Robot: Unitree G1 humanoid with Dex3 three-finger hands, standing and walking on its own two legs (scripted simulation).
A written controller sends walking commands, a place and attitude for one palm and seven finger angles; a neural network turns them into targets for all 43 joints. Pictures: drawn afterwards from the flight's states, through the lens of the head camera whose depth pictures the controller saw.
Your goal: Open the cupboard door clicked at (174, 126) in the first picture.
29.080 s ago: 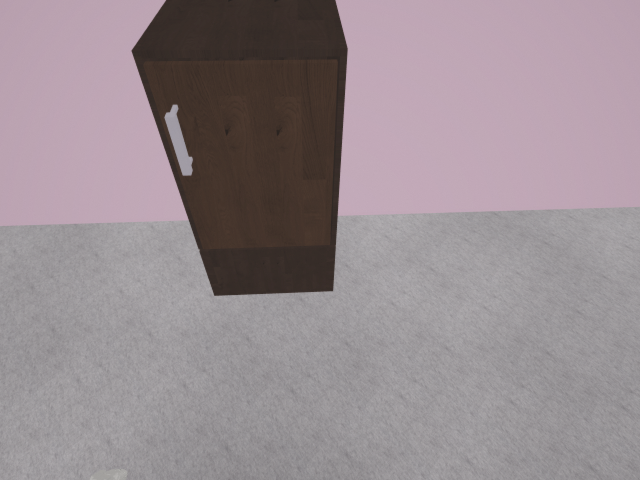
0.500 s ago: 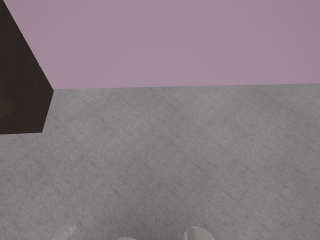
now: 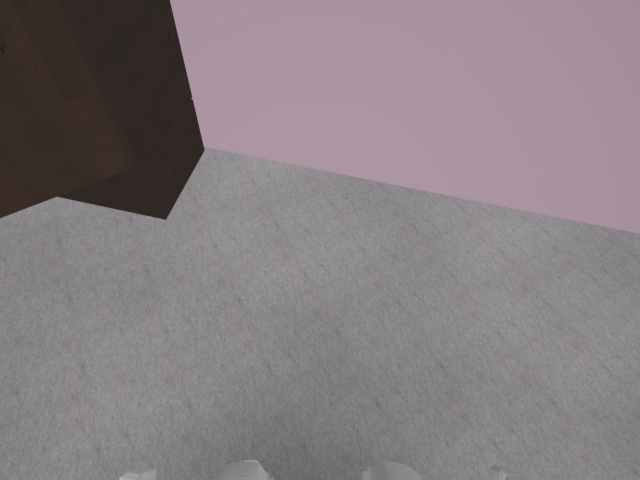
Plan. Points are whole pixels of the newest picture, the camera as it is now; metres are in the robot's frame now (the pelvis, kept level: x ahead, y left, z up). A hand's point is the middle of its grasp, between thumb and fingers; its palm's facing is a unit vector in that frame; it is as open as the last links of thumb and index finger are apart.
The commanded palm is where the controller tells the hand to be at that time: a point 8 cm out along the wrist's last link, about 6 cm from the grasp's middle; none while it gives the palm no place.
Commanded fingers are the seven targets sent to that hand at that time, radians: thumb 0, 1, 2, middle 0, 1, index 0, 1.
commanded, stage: turn to face it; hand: left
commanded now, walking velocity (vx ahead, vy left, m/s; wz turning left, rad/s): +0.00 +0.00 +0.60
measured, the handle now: out of the picture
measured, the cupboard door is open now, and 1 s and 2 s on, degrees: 48 48 48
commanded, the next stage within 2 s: take the last steps up to it in 0.90 s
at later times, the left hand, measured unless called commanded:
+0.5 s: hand out of the picture +0.01 +0.18 -0.16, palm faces +0.32 -0.92 -0.22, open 7.4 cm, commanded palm none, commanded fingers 0.00 0.90 0.90 -0.20 -0.30 -0.20 -0.30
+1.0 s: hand out of the picture -0.01 +0.15 -0.14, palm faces +0.50 -0.83 -0.25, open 7.4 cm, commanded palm none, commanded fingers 0.00 0.90 0.90 -0.20 -0.30 -0.20 -0.30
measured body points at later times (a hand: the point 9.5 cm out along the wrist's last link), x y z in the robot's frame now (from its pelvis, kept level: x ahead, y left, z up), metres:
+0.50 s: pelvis +0.01 -0.03 +0.01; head +0.06 +0.00 +0.46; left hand +0.00 +0.23 -0.14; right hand +0.19 -0.25 -0.12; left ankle -0.02 +0.08 -0.71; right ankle +0.03 -0.16 -0.72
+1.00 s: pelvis +0.03 -0.05 +0.02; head +0.07 -0.04 +0.46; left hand -0.03 +0.20 -0.12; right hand +0.23 -0.23 -0.14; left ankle -0.05 +0.04 -0.66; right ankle +0.08 -0.16 -0.72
